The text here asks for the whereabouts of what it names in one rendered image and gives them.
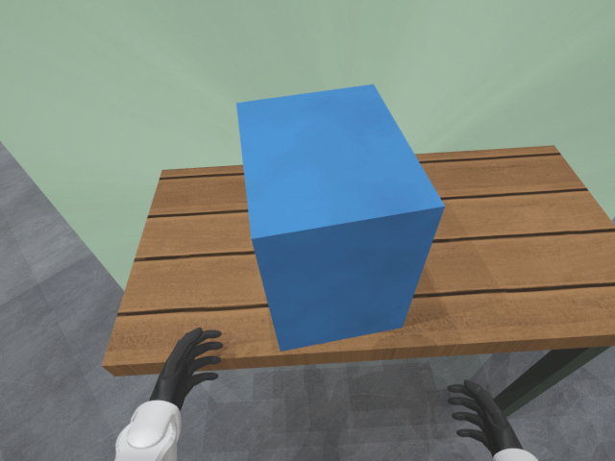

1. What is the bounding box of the robot left forearm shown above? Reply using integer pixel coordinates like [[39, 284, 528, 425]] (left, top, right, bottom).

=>
[[114, 400, 182, 461]]

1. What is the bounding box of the right robot hand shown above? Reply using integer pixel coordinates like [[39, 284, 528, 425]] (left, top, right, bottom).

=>
[[448, 379, 523, 457]]

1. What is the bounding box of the left robot hand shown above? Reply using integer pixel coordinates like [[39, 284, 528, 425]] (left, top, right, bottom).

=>
[[149, 328, 223, 411]]

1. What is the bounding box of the carton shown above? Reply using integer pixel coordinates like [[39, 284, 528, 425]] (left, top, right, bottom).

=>
[[236, 85, 445, 352]]

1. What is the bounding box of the table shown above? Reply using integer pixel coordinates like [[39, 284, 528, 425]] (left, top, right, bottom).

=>
[[102, 145, 615, 417]]

